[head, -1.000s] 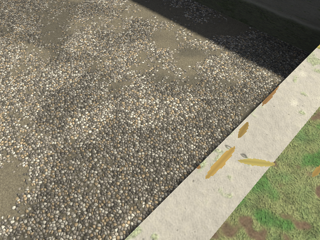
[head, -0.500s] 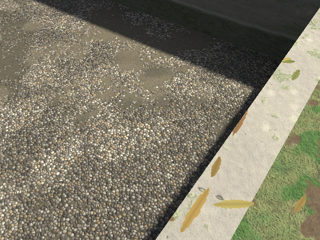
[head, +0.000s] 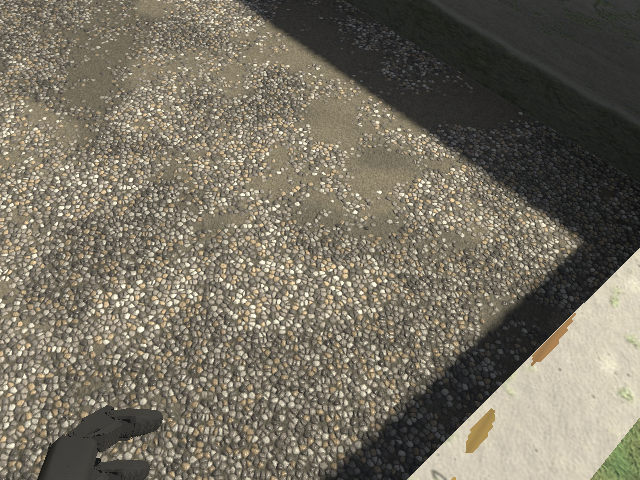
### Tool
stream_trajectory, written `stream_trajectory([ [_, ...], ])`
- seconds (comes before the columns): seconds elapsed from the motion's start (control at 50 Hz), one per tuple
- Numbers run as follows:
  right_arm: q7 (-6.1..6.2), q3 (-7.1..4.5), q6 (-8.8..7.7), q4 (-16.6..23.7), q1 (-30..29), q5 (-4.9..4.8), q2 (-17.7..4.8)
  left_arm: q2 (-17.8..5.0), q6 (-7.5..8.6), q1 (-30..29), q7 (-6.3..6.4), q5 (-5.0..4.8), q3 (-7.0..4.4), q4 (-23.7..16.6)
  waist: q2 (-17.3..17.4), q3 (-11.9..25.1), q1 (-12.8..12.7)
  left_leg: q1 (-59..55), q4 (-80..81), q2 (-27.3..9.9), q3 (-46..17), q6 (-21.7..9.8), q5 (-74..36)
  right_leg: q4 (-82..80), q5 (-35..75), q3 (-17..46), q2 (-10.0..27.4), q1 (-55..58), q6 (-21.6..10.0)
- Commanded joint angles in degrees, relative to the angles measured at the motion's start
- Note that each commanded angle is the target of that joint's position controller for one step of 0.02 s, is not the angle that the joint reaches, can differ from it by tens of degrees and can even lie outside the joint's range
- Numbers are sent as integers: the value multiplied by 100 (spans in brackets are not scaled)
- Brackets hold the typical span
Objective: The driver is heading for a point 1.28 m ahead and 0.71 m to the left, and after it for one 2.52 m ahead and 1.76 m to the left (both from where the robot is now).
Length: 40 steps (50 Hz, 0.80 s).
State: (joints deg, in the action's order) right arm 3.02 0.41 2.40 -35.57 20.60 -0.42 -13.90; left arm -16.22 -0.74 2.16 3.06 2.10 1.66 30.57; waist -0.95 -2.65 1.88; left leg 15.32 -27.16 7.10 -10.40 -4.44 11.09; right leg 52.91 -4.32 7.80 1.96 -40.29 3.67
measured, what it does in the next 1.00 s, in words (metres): walks ahead, turning left: right foot, then left foot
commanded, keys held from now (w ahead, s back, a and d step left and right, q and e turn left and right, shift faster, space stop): w+q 1.00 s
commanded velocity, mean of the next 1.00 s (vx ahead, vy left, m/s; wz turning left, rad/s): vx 0.50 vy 0.00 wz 0.58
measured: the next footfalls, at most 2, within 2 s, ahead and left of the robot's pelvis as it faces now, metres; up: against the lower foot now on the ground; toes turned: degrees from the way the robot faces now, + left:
right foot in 0.16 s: +0.21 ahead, -0.15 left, +0.00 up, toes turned +11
left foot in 0.52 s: +0.06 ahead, +0.07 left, +0.00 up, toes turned +30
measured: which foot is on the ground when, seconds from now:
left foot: down 0.00-0.18, up 0.20-0.50, down 0.52-1.00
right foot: up 0.00-0.14, down 0.16-0.54, up 0.56-0.80, down 0.82-1.00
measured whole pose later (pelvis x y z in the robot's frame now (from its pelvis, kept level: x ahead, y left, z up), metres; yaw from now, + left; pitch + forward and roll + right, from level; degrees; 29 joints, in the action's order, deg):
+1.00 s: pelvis +0.09 -0.07 -0.01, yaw +35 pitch -1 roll -2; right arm -0.4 3.6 5.1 -25.3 7.0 1.9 -17.0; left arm -15.2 -1.9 5.5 -0.6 4.2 4.3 25.8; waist 1.6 1.3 0.7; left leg 17.9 -37.0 3.2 -13.4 0.8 18.3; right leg 31.6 -15.7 -6.0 0.5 -15.4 -0.3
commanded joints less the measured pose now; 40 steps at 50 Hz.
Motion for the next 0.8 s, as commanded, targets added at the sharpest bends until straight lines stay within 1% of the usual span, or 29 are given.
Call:
stream_trajectory([
  [0.02, 96, -234, 219, 540, -264, 60, -941, -175, 22, -379, -51, -28, 70, -664, 880, 707, -34, -267, 353, -902, -1107, -354, -2388, -1439, 355, -389, -335, 999, 105],
  [0.06, 89, -246, 338, 656, -446, 113, -1042, -233, 82, -572, -113, -84, 84, -810, 986, 719, 70, -412, 431, -1012, -1580, -415, -1566, -1933, 318, -296, -445, 1354, 134],
  [0.1, 52, -200, 407, 772, -797, 148, -1040, -262, 162, -617, -154, -130, 68, -901, 1061, 657, -15, -406, 520, -1060, -2004, -565, -377, -2596, 66, -156, -390, 1822, 113],
  [0.12, -8, -56, 448, 969, -1335, 243, -766, -154, 214, -549, -220, -1, 104, -977, 1069, 472, -230, -368, 410, -1095, -2111, -600, -745, -2860, 246, -130, -264, 2043, 115],
  [0.14, -27, 9, 442, 1037, -1411, 274, -619, -193, 268, -256, -257, 88, 102, -902, 973, 810, -233, -348, 244, -1025, -2048, -503, -397, -3120, 944, -204, -4, 2759, 10],
  [0.16, -27, 65, 387, 1070, -1333, 297, -540, -340, 294, -22, -283, 144, 68, -853, 698, 1130, -144, -161, -159, -836, -1833, -372, 307, -2852, 1775, -112, 392, 3489, -184],
  [0.18, -96, 94, 287, 1058, -853, 241, -467, -517, 271, -188, -341, 244, 15, -869, -221, 1200, 207, 602, -535, -398, -1400, -122, 1663, -2505, 2444, 171, 798, 4236, -620],
  [0.2, -161, 152, 219, 1082, -686, 59, -424, -575, 222, -342, -382, 253, -45, -901, -1155, 1250, 194, 1209, -931, -241, -822, 136, 2140, -2661, 1617, 823, 1198, 4334, -1149],
  [0.22, -195, 127, 134, 1117, -978, 20, -589, -559, 160, -152, -377, 187, -53, -926, -1181, 1133, -48, 1267, -1511, -236, -421, 314, 2039, -3124, 898, 1249, 1388, 4009, -1404],
  [0.24, -216, 72, 75, 1190, -1233, 40, -738, -587, 104, 19, -349, 98, -69, -883, -1019, 987, -136, 1378, -1952, -229, -127, 460, 1889, -3377, 575, 1457, 1493, 3783, -1498],
  [0.28, -300, -16, 48, 1281, -1444, 81, -913, -604, 81, 110, -261, 11, -89, -796, -711, 895, -136, 1584, -3081, -437, 49, 718, 1956, -3568, 249, 1396, 1720, 3448, -1573],
  [0.32, -301, -10, 127, 1167, -1237, 105, -805, -563, 66, -300, -254, 16, -99, -831, -653, 861, 60, 930, -3132, -552, 460, 828, 1687, -3550, 416, 276, 1309, 2658, -1281],
  [0.36, -283, 68, 165, 1181, -1289, 213, -657, -516, 13, -170, -270, 44, -92, -719, -719, 917, -34, 729, -2713, -601, 732, 933, 1572, -3375, 698, -274, 1032, 2666, -1237],
  [0.4, -321, 123, 153, 1243, -1488, 218, -599, -535, -29, -33, -277, -13, -133, -621, -727, 1043, -149, 678, -2307, -696, 872, 892, 1622, -3211, 690, -319, 1123, 2899, -1323],
  [0.44, -398, 118, 160, 1290, -1602, 185, -713, -678, -62, -3, -317, -55, -199, -570, -708, 1042, -223, 650, -1805, -768, 929, 744, 1486, -3147, 57, -236, 1247, 2968, -1327],
  [0.46, -441, 125, 153, 1287, -1559, 189, -710, -742, -81, -149, -327, -102, -221, -577, -725, 1059, -151, 418, -1424, -754, 1012, 645, 1123, -3077, -241, -237, 1263, 2832, -1266],
  [0.48, -483, 138, 98, 1218, -1365, 238, -664, -782, -106, -328, -324, -84, -235, -576, -722, 1218, -17, -145, -1392, -665, 1087, 554, 494, -2938, -164, -271, 1282, 2495, -1243],
  [0.5, -516, 150, 108, 1250, -1253, 278, -671, -719, -106, -368, -308, -170, -190, -573, -773, 1200, 35, -189, -744, -707, 993, 394, 699, -2771, -398, -451, 1151, 2533, -1024],
  [0.52, -531, 131, 98, 1295, -1225, 322, -844, -683, -85, -336, -294, -201, -192, -591, -237, 1121, -65, -388, -339, -952, 453, 165, -143, -2200, -626, -702, 848, 2283, -728],
  [0.54, -555, 14, 156, 1419, -1555, 273, -1389, -537, -17, -194, -329, -37, -102, -748, 1004, 946, -367, -270, 281, -1487, -1011, -413, 498, -1610, -1330, -1137, 187, 1654, -317],
  [0.56, -561, -115, 204, 1546, -1703, 164, -1656, -764, 66, -607, -355, -16, -132, -870, 1387, 497, -72, -41, 890, -1850, -1867, -826, 1013, -1251, -1698, -998, -36, 1137, -147],
  [0.58, -502, -119, 222, 1539, -1720, 214, -1610, -943, 137, -885, -380, -66, -191, -971, 1356, 228, 52, -325, 1013, -1997, -2009, -953, 582, -953, -2061, -764, -59, 512, -85],
  [0.6, -415, -76, 254, 1559, -1690, 311, -1460, -819, 164, -925, -432, 6, -148, -1037, 1233, 332, 48, -652, 842, -2028, -1911, -990, -285, -615, -2276, -611, -77, 224, -35],
  [0.64, -285, -20, 340, 1510, -1683, 336, -1228, -791, 192, -521, -523, 139, -122, -940, 976, 765, -81, -1097, 290, -1885, -1534, -882, -1482, -318, -2165, -308, 81, 176, 21],
  [0.66, -257, 3, 385, 1524, -1741, 321, -1135, -724, 206, -434, -554, 159, -81, -908, 889, 847, -114, -1041, 217, -1726, -1330, -773, -1639, -523, -2073, -336, 99, 372, 33],
  [0.7, -239, -7, 461, 1538, -1849, 294, -1107, -539, 228, -454, -585, 170, 32, -913, 787, 868, -94, -767, 310, -1521, -1238, -639, -1500, -1154, -1704, -484, 35, 959, 15],
  [0.72, -195, -67, 472, 1471, -1805, 324, -1182, -506, 245, -402, -543, 59, 74, -834, 807, 1237, -59, -451, 379, -1486, -1329, -580, -891, -1110, -1156, -510, -12, 1685, -24],
  [0.76, -202, -75, 466, 1491, -1988, 217, -1252, -475, 261, -297, -534, 126, 87, -805, 706, 1096, -213, -234, 427, -1308, -1362, -502, -284, -1792, -844, -667, -149, 2136, -80],
  [0.8, -215, -19, 453, 1523, -2055, 164, -1138, -466, 254, -97, -511, 220, 86, -780, 574, 1099, -288, 83, 327, -1100, -1390, -291, 275, -2351, -248, -743, 8, 2958, -163],
])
